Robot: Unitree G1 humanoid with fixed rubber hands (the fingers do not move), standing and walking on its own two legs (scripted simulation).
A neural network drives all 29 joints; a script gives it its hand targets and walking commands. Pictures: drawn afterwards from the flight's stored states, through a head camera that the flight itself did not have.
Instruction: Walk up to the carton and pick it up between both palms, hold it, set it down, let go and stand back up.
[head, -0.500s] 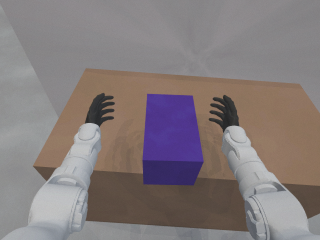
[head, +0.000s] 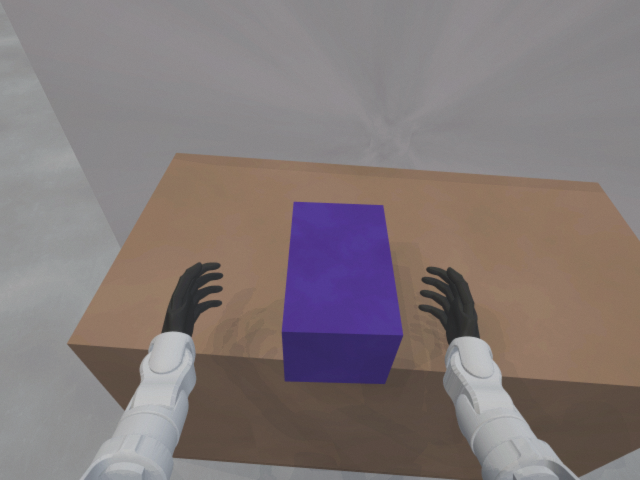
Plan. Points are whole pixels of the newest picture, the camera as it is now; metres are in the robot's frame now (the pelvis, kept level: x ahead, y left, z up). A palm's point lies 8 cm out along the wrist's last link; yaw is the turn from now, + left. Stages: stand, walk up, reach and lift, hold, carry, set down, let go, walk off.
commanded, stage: set down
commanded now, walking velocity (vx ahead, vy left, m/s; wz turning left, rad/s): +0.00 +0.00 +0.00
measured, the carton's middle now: (336, 288) +0.43 +0.01 -0.05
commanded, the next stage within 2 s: let go in 1.58 s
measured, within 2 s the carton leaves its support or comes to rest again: neither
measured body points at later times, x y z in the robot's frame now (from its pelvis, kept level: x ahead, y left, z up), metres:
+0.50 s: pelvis +0.01 +0.00 +0.00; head +0.00 +0.02 +0.45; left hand +0.25 +0.22 -0.03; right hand +0.26 -0.16 -0.02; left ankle +0.04 +0.12 -0.74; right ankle -0.01 -0.10 -0.74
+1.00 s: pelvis +0.03 +0.00 +0.01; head +0.01 +0.01 +0.45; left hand +0.21 +0.23 -0.05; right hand +0.22 -0.19 -0.05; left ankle +0.04 +0.12 -0.74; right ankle -0.01 -0.10 -0.74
